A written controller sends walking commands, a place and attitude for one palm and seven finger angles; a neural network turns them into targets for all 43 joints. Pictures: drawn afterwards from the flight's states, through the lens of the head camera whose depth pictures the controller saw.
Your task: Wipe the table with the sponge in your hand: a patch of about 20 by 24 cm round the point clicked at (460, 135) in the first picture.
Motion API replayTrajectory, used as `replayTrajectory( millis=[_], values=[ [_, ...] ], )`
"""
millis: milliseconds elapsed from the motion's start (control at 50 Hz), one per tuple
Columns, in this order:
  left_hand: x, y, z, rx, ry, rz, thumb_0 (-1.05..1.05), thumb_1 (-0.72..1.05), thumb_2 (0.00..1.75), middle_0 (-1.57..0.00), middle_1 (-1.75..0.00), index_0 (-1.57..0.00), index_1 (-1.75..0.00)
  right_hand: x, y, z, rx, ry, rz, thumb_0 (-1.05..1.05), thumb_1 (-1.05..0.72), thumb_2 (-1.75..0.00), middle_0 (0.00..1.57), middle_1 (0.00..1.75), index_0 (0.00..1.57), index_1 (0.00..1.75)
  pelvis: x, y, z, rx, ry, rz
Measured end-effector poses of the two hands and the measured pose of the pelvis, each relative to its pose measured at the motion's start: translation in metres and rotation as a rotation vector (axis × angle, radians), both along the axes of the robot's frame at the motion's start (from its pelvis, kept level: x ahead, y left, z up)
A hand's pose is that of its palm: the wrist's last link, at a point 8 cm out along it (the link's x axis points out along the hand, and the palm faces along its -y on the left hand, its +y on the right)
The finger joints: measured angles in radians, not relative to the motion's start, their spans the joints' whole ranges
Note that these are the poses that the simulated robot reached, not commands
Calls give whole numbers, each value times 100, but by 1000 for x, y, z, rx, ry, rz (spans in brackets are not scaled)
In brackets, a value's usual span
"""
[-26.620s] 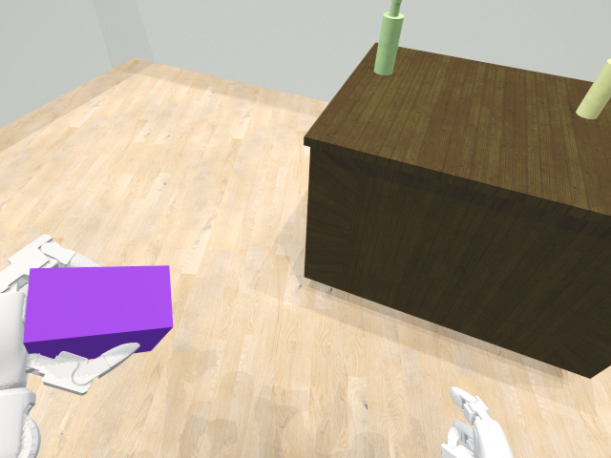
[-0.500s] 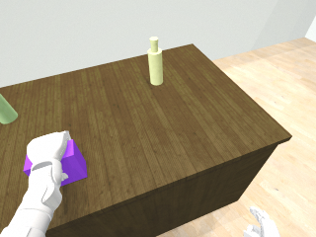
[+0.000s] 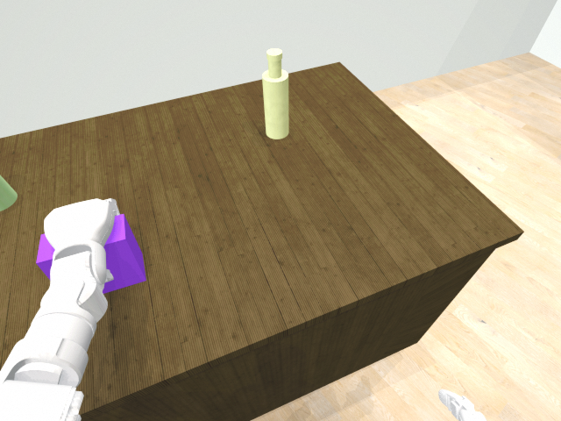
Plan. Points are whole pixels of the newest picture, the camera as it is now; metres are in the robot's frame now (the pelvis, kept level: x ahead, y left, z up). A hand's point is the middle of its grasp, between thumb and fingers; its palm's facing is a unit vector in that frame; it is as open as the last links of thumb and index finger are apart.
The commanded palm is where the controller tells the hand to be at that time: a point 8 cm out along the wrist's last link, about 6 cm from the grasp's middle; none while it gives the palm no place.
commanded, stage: wipe forward along the first lane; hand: left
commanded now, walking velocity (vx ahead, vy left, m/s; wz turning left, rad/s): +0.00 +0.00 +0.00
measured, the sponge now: (100, 265) +0.34 +0.33 +0.00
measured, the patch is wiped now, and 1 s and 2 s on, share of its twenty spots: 0.25 0.35 0.45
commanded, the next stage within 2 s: slide across to the middle lane in 0.36 s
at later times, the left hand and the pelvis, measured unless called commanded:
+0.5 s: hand (96, 221) +0.40 +0.35 +0.04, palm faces -0.14 +0.03 -0.99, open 9.8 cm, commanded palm +0.39 +0.32 +0.08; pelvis -0.01 +0.00 -0.01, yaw +0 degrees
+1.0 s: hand (126, 210) +0.42 +0.31 +0.04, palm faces -0.11 +0.00 -0.99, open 9.8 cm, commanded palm +0.41 +0.28 +0.09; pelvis +0.02 +0.01 +0.00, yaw +0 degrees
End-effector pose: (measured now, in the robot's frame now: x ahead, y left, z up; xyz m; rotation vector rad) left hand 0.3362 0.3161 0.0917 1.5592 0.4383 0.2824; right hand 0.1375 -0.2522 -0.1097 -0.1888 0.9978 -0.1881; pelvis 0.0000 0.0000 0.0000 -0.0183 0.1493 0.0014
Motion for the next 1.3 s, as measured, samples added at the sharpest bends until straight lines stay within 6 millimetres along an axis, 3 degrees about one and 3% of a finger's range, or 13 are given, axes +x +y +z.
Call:
replayTrajectory(
  millis=[500,660,820,1080,1300],
  values=[
    [50,19,2,34,40,19,2,-50,107,-78,-135,-78,-136,-62,-11,-13,-28,159,-77,1,-91,-90,20,30,20,30,-5,2,-7,-12,75,-1],
    [63,6,7,39,24,-21,1,-49,107,-77,-136,-77,-137,-73,-14,-14,-23,199,-112,1,-91,-90,20,30,20,30,2,4,-4,-16,78,-7],
    [71,-14,5,1,6,-33,0,-48,107,-76,-137,-76,-138,-51,-5,-10,6,163,-108,1,-91,-90,20,30,20,30,13,6,0,-10,53,-11],
    [77,-21,1,3,16,-11,0,-48,107,-76,-137,-76,-138,5,5,-3,19,82,-35,1,-91,-90,20,30,20,30,25,8,2,-8,50,1],
    [83,-44,3,-17,-13,-44,0,-48,107,-75,-137,-75,-139,19,12,-3,32,77,-22,1,-91,-90,20,30,20,30,29,11,2,-8,42,2]
  ],
)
